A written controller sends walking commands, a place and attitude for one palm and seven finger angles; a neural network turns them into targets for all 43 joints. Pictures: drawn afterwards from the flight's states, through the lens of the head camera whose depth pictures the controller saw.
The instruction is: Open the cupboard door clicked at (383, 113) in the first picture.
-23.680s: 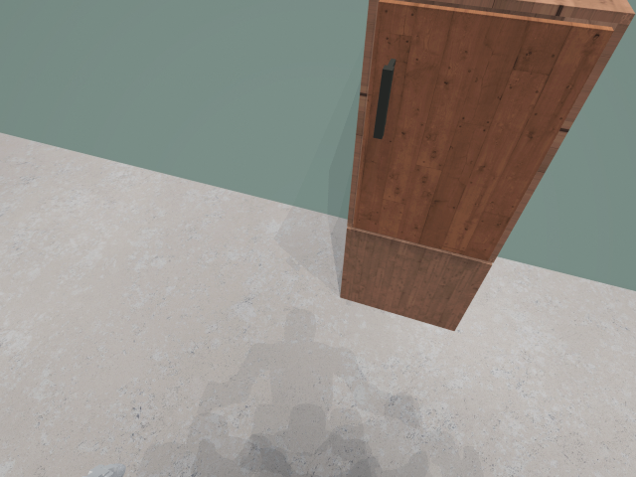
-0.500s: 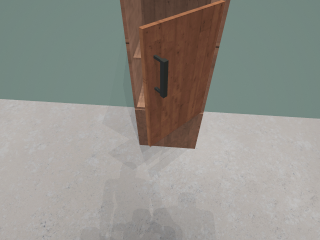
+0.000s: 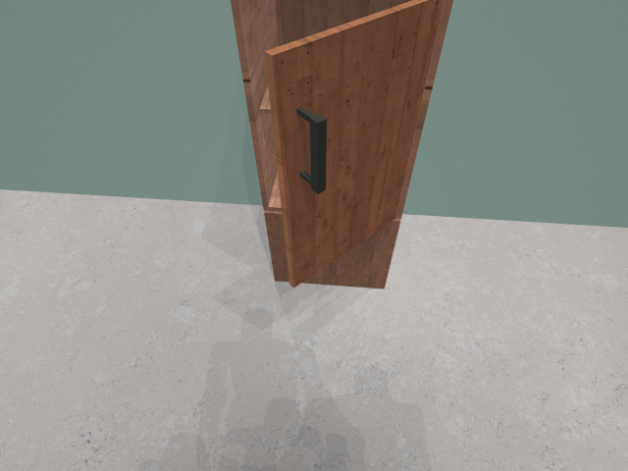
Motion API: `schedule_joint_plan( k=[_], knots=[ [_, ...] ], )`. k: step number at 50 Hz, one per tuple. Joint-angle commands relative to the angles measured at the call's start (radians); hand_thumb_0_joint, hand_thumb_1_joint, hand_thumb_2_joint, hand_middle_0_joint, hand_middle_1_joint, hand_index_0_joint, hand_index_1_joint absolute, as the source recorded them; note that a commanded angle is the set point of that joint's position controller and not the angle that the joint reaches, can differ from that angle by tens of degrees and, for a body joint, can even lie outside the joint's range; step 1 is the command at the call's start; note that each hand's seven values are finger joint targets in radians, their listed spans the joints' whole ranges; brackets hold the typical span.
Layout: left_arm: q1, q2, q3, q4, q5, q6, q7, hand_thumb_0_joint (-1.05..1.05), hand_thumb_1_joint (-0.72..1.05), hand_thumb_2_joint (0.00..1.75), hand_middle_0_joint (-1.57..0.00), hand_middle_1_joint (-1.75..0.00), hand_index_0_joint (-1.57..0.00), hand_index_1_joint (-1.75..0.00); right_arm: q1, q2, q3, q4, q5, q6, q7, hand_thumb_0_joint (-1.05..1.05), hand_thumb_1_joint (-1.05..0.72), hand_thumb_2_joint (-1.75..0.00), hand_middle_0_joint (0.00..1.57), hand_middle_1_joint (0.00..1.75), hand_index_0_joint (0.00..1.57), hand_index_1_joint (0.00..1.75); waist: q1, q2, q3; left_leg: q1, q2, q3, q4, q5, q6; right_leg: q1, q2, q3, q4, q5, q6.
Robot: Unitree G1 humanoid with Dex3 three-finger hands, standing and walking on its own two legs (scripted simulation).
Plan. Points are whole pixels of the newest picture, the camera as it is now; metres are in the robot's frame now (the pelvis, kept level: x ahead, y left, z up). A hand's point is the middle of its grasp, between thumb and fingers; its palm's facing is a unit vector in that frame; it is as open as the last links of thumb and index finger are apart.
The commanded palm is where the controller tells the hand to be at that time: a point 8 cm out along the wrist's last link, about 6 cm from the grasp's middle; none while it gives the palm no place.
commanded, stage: look to check the result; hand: left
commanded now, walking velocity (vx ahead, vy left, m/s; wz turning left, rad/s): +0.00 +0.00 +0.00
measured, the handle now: (311, 151) +0.60 +0.04 +0.07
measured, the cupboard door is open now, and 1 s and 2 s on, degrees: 45 45 45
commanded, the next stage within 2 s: walk to a spot facing it in 0.14 s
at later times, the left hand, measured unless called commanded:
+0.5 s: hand out of the picture +0.01 +0.17 -0.18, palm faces +0.01 -0.98 -0.20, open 7.4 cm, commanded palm none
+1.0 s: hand out of the picture +0.15 +0.15 -0.17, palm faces -0.29 -0.91 -0.28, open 7.4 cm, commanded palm none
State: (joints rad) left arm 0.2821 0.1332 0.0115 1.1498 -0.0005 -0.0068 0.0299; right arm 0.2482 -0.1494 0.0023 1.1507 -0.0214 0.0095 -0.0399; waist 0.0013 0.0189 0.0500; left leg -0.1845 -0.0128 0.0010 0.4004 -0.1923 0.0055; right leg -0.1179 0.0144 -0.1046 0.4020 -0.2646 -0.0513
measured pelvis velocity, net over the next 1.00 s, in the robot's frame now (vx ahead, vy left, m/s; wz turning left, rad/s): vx -0.02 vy -0.02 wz -0.34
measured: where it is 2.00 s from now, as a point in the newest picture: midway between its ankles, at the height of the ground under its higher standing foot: outside the picture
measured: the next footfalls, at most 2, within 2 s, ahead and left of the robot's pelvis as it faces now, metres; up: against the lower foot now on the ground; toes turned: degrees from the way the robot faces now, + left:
right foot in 0.98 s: -0.01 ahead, -0.16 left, +0.00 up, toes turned -22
left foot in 1.32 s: +0.09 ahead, +0.07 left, +0.00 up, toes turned -32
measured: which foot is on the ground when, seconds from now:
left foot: down 0.00-0.98, up 1.00-1.00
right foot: down 0.00-0.62, up 0.64-0.96, down 0.98-1.00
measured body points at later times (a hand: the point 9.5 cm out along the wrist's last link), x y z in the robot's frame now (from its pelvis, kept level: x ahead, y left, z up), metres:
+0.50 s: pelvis +0.01 -0.01 -0.01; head +0.03 -0.01 +0.44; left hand +0.01 +0.22 -0.16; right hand +0.01 -0.24 -0.17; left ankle +0.01 +0.12 -0.74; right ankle -0.03 -0.08 -0.74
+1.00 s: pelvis -0.02 -0.02 -0.02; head +0.03 -0.06 +0.42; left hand +0.17 +0.20 -0.15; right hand -0.06 -0.27 -0.18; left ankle +0.01 +0.12 -0.74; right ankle -0.05 -0.14 -0.75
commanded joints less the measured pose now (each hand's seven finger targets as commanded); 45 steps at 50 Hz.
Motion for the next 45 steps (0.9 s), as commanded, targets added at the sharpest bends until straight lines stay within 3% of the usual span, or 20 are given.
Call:
schedule_joint_plan(
  k=[1, 13, 15, 17, 20, 22, 25, 26, 28, 29, 30, 31, 32, 33, 34, 36, 38, 40, 43, 45],
  knots=[
    [0.072, 0.118, 0.021, -0.024, 0.004, -0.014, 0.010, 0.00, 0.90, 0.90, -0.20, -0.30, -0.20, -0.30, 0.059, -0.090, -0.008, -0.019, 0.003, -0.011, -0.003, 0.00, -0.90, -0.90, 0.20, 0.30, 0.20, 0.30, -0.004, -0.015, 0.025, 0.003, 0.098, -0.073, -0.045, 0.149, 0.027, -0.034, -0.137, 0.119, -0.102, 0.142, 0.001],
    [0.049, 0.131, 0.023, -0.029, 0.003, -0.017, 0.010, 0.00, 0.90, 0.90, -0.20, -0.30, -0.20, -0.30, 0.051, -0.102, -0.011, -0.017, 0.002, -0.014, -0.005, 0.00, -0.90, -0.90, 0.20, 0.30, 0.20, 0.30, -0.005, -0.022, 0.011, 0.015, 0.101, -0.071, -0.050, 0.174, 0.025, -0.003, -0.138, 0.123, -0.100, 0.211, 0.001],
    [0.062, 0.113, 0.026, -0.030, 0.005, -0.009, 0.011, 0.00, 0.90, 0.90, -0.20, -0.30, -0.20, -0.30, 0.060, -0.084, -0.011, -0.016, 0.001, -0.008, -0.009, 0.00, -0.90, -0.90, 0.20, 0.30, 0.20, 0.30, -0.007, -0.025, 0.013, 0.026, 0.108, -0.046, -0.027, 0.171, 0.019, -0.021, -0.140, 0.142, -0.091, 0.261, 0.003],
    [0.053, 0.133, 0.041, -0.044, 0.008, 0.003, 0.011, 0.00, 0.90, 0.90, -0.20, -0.30, -0.20, -0.30, 0.066, -0.091, -0.023, -0.022, 0.002, 0.002, -0.014, 0.00, -0.90, -0.90, 0.20, 0.30, 0.20, 0.30, -0.009, -0.039, 0.016, 0.000, 0.112, -0.016, 0.009, 0.136, 0.013, -0.026, -0.147, 0.163, -0.069, 0.294, -0.004],
    [0.043, 0.164, 0.066, -0.073, 0.015, 0.020, 0.005, 0.00, 0.90, 0.90, -0.20, -0.30, -0.20, -0.30, 0.045, -0.103, -0.042, -0.053, 0.002, 0.015, -0.018, 0.00, -0.90, -0.90, 0.20, 0.30, 0.20, 0.30, -0.005, -0.094, 0.019, -0.048, 0.101, 0.043, 0.096, 0.045, -0.003, -0.044, -0.184, 0.233, -0.060, 0.317, -0.037],
    [0.032, 0.182, 0.080, -0.091, 0.017, 0.028, 0.003, 0.00, 0.90, 0.90, -0.20, -0.30, -0.20, -0.30, 0.032, -0.099, -0.051, -0.076, 0.003, 0.020, -0.018, 0.00, -0.90, -0.90, 0.20, 0.30, 0.20, 0.30, -0.002, -0.125, 0.016, -0.087, 0.085, 0.067, 0.182, -0.045, -0.013, -0.052, -0.217, 0.292, -0.072, 0.317, -0.081],
    [0.022, 0.196, 0.096, -0.109, 0.023, 0.028, 0.003, 0.00, 0.90, 0.90, -0.20, -0.30, -0.20, -0.30, -0.012, -0.099, -0.059, -0.116, 0.006, 0.021, -0.017, 0.00, -0.90, -0.90, 0.20, 0.30, 0.20, 0.30, 0.009, -0.121, 0.020, -0.158, 0.083, 0.057, 0.286, -0.212, -0.024, -0.041, -0.258, 0.369, -0.061, 0.425, -0.149],
    [0.018, 0.197, 0.100, -0.114, 0.024, 0.029, 0.005, 0.00, 0.90, 0.90, -0.20, -0.30, -0.20, -0.30, -0.011, -0.098, -0.061, -0.128, 0.007, 0.020, -0.018, 0.00, -0.90, -0.90, 0.20, 0.30, 0.20, 0.30, 0.006, -0.121, 0.007, -0.158, 0.087, 0.053, 0.293, -0.220, -0.025, -0.037, -0.260, 0.382, -0.047, 0.456, -0.154],
    [-0.019, 0.200, 0.105, -0.132, 0.021, 0.029, 0.003, 0.00, 0.90, 0.90, -0.20, -0.30, -0.20, -0.30, 0.028, -0.096, -0.060, -0.127, 0.010, 0.011, -0.020, 0.00, -0.90, -0.90, 0.20, 0.30, 0.20, 0.30, -0.022, -0.086, -0.011, -0.077, 0.103, 0.039, 0.129, -0.136, -0.024, -0.062, -0.230, 0.368, 0.032, 0.541, -0.126],
    [-0.034, 0.187, 0.103, -0.145, 0.015, 0.031, -0.002, 0.00, 0.90, 0.90, -0.20, -0.30, -0.20, -0.30, 0.066, -0.112, -0.062, -0.117, 0.007, 0.003, -0.023, 0.00, -0.90, -0.90, 0.20, 0.30, 0.20, 0.30, -0.036, -0.010, -0.040, 0.050, 0.144, 0.024, 0.031, 0.075, -0.009, -0.135, -0.160, 0.305, 0.097, 0.506, -0.071],
    [-0.022, 0.152, 0.096, -0.165, 0.011, 0.034, -0.010, 0.00, 0.90, 0.90, -0.20, -0.30, -0.20, -0.30, 0.083, -0.165, -0.070, -0.120, -0.004, -0.001, -0.028, 0.00, -0.90, -0.90, 0.20, 0.30, 0.20, 0.30, -0.029, 0.148, -0.058, 0.150, 0.277, -0.105, 0.001, 0.278, 0.053, -0.260, -0.045, 0.211, 0.196, 0.283, -0.004],
    [-0.054, 0.131, 0.090, -0.184, 0.010, 0.041, -0.013, 0.00, 0.90, 0.90, -0.20, -0.30, -0.20, -0.30, 0.112, -0.201, -0.075, -0.121, -0.006, -0.004, -0.029, 0.00, -0.90, -0.90, 0.20, 0.30, 0.20, 0.30, -0.039, 0.323, -0.049, 0.155, 0.429, -0.229, -0.090, 0.431, 0.151, -0.342, 0.023, 0.110, 0.425, -0.213, 0.036],
    [-0.093, 0.153, 0.095, -0.197, 0.019, 0.051, -0.016, 0.00, 0.90, 0.90, -0.20, -0.30, -0.20, -0.30, 0.132, -0.204, -0.070, -0.122, -0.013, -0.008, -0.035, 0.00, -0.90, -0.90, 0.20, 0.30, 0.20, 0.30, -0.049, 0.229, -0.017, 0.084, 0.476, -0.257, -0.111, 0.396, 0.197, -0.364, 0.008, 0.157, 0.631, -0.332, 0.044],
    [-0.098, 0.152, 0.101, -0.203, 0.022, 0.052, -0.024, 0.00, 0.90, 0.90, -0.20, -0.30, -0.20, -0.30, 0.109, -0.200, -0.067, -0.141, -0.015, -0.013, -0.036, 0.00, -0.90, -0.90, 0.20, 0.30, 0.20, 0.30, -0.025, 0.107, 0.004, 0.054, 0.462, -0.230, -0.109, 0.366, 0.205, -0.394, -0.018, 0.172, 0.717, -0.305, 0.047],
    [-0.095, 0.133, 0.102, -0.205, 0.024, 0.051, -0.033, 0.00, 0.90, 0.90, -0.20, -0.30, -0.20, -0.30, 0.065, -0.204, -0.068, -0.163, -0.017, -0.016, -0.033, 0.00, -0.90, -0.90, 0.20, 0.30, 0.20, 0.30, -0.003, 0.059, 0.007, 0.057, 0.424, -0.165, -0.104, 0.356, 0.189, -0.419, -0.033, 0.154, 0.747, -0.255, 0.059],
    [-0.098, 0.117, 0.100, -0.216, 0.021, 0.057, -0.048, 0.00, 0.90, 0.90, -0.20, -0.30, -0.20, -0.30, 0.022, -0.196, -0.067, -0.189, -0.014, -0.020, -0.029, 0.00, -0.90, -0.90, 0.20, 0.30, 0.20, 0.30, 0.009, 0.061, -0.008, 0.054, 0.372, -0.060, -0.103, 0.302, 0.157, -0.419, -0.050, 0.127, 0.745, -0.184, 0.080],
    [-0.101, 0.118, 0.098, -0.232, 0.022, 0.063, -0.054, 0.00, 0.90, 0.90, -0.20, -0.30, -0.20, -0.30, 0.018, -0.199, -0.070, -0.197, -0.016, -0.021, -0.024, 0.00, -0.90, -0.90, 0.20, 0.30, 0.20, 0.30, 0.007, 0.123, -0.020, 0.060, 0.342, 0.007, -0.106, 0.257, 0.136, -0.415, -0.057, 0.106, 0.687, -0.156, 0.093],
    [-0.135, 0.120, 0.091, -0.255, 0.024, 0.061, -0.058, 0.00, 0.90, 0.90, -0.20, -0.30, -0.20, -0.30, 0.024, -0.211, -0.077, -0.200, -0.017, -0.019, -0.018, 0.00, -0.90, -0.90, 0.20, 0.30, 0.20, 0.30, -0.009, 0.151, -0.024, 0.060, 0.350, 0.050, -0.092, 0.249, 0.131, -0.377, -0.071, 0.077, 0.554, -0.161, 0.095],
    [-0.156, 0.124, 0.085, -0.274, 0.024, 0.053, -0.060, 0.00, 0.90, 0.90, -0.20, -0.30, -0.20, -0.30, 0.035, -0.236, -0.092, -0.209, -0.018, -0.013, -0.006, 0.00, -0.90, -0.90, 0.20, 0.30, 0.20, 0.30, -0.026, 0.169, -0.045, 0.055, 0.367, 0.086, -0.047, 0.261, 0.122, -0.295, -0.049, 0.031, 0.410, -0.174, 0.083],
    [-0.135, 0.139, 0.087, -0.277, 0.024, 0.046, -0.060, 0.00, 0.90, 0.90, -0.20, -0.30, -0.20, -0.30, 0.018, -0.255, -0.102, -0.223, -0.016, -0.008, 0.000, 0.00, -0.90, -0.90, 0.20, 0.30, 0.20, 0.30, -0.014, 0.179, -0.065, 0.043, 0.370, 0.114, 0.017, 0.265, 0.095, -0.224, -0.037, 0.014, 0.304, -0.127, 0.070]
  ],
)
